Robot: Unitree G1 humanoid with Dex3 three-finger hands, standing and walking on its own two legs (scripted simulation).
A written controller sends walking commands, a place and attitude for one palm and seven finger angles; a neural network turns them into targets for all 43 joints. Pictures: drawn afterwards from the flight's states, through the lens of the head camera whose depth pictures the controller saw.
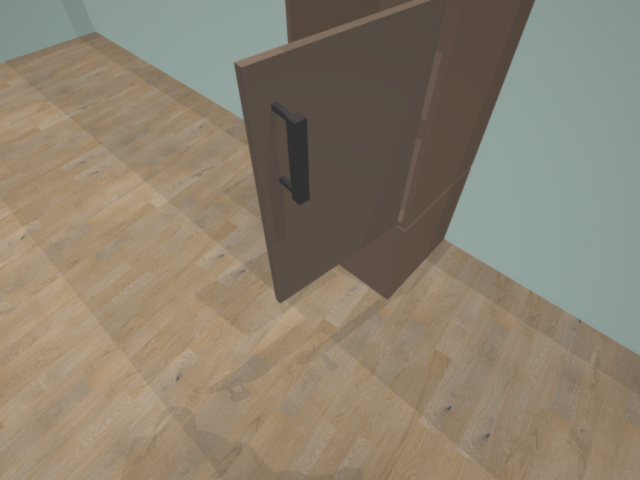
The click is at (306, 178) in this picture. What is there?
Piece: cupboard door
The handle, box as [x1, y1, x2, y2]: [271, 102, 309, 204]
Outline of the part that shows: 274,102 271,104 272,110 286,121 291,180 290,181 283,175 279,177 280,182 292,193 292,198 300,204 309,199 306,118 300,113 292,113 277,102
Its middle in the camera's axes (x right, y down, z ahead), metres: -0.05 -0.13 +0.60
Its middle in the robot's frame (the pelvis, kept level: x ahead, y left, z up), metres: +0.55 +0.08 +0.09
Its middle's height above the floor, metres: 0.88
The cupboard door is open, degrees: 81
